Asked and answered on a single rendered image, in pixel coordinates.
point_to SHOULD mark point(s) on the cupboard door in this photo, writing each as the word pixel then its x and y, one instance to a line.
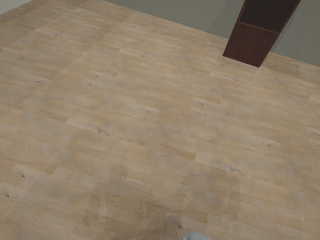
pixel 270 14

